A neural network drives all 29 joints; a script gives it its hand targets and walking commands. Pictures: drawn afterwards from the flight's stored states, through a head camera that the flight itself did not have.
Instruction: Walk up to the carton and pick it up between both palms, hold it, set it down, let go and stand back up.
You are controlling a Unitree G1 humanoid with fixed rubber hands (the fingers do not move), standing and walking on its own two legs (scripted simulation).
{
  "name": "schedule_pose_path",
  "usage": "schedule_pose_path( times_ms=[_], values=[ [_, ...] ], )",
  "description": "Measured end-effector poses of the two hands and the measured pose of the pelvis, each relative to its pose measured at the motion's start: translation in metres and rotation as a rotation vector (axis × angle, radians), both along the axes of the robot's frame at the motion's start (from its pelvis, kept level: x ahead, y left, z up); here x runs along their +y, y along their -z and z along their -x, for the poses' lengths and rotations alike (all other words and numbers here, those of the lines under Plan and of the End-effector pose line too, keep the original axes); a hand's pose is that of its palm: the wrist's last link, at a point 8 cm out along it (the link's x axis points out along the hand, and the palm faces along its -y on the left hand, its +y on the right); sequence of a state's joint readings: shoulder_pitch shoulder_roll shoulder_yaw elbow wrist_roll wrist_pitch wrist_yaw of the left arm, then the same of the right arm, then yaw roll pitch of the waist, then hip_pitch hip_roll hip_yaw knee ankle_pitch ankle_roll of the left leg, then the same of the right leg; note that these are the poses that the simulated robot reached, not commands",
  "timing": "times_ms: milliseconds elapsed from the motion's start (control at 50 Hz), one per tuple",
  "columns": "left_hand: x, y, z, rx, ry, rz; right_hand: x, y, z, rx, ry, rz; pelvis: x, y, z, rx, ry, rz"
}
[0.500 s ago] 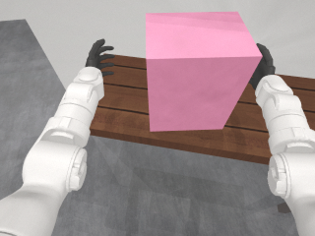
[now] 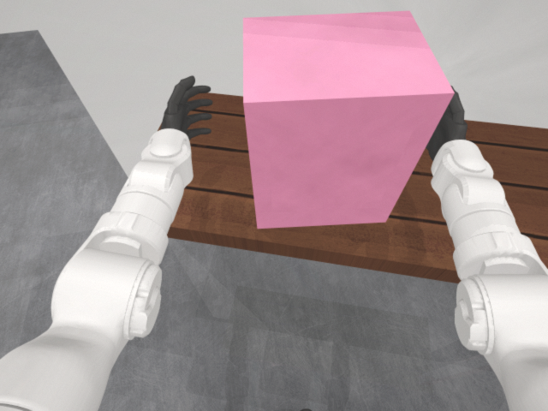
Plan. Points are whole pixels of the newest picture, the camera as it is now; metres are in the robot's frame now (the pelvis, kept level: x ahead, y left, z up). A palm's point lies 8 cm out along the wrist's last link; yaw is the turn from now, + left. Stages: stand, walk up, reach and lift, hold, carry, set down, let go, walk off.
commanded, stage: reach and lift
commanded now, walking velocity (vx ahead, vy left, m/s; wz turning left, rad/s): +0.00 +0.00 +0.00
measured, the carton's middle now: (323, 133) +0.52 -0.07 +0.08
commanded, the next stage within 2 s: none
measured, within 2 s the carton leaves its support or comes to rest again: neither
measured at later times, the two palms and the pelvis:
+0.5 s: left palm (192, 138) +0.47 +0.12 +0.12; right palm (420, 143) +0.46 -0.20 +0.12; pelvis +0.00 +0.00 +0.00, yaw +0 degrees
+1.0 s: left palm (186, 145) +0.46 +0.13 +0.12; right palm (417, 155) +0.44 -0.19 +0.11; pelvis +0.00 +0.00 +0.00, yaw +0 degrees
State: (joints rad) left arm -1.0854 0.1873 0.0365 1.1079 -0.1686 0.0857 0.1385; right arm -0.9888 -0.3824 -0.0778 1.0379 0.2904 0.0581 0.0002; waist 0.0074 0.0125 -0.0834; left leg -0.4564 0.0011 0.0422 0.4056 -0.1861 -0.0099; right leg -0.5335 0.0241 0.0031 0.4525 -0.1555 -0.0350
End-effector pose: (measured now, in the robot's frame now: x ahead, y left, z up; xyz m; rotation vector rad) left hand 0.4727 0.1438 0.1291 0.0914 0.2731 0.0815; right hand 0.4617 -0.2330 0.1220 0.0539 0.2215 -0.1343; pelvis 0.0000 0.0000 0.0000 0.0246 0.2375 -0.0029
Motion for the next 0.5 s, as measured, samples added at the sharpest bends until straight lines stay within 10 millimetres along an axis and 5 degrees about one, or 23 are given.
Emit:
schedule_pose_path(
  times_ms=[180, 500],
  values=[
    [-0.022, 0.004, 0.003, 0.003, 0.010, 0.069, 0.026, 0.003, -0.002, -0.004, -0.015, -0.038, 0.000, 0.000, 0.000, 0.000, 0.000, 0.000],
    [-0.021, 0.007, 0.005, 0.002, -0.022, 0.087, 0.032, 0.007, -0.001, -0.007, 0.050, -0.050, 0.000, 0.000, 0.000, 0.000, 0.000, 0.000]
  ],
)
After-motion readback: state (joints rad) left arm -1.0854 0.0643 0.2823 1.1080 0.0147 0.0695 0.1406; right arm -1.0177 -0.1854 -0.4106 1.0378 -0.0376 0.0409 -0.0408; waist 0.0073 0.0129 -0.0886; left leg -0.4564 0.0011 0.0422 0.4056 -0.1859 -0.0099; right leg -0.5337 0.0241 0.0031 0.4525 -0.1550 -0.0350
